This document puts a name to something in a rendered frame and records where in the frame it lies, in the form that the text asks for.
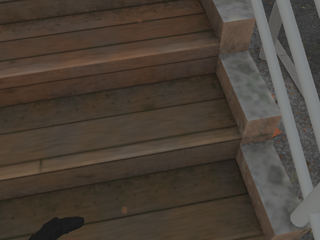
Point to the robot left hand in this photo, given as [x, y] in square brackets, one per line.
[56, 227]

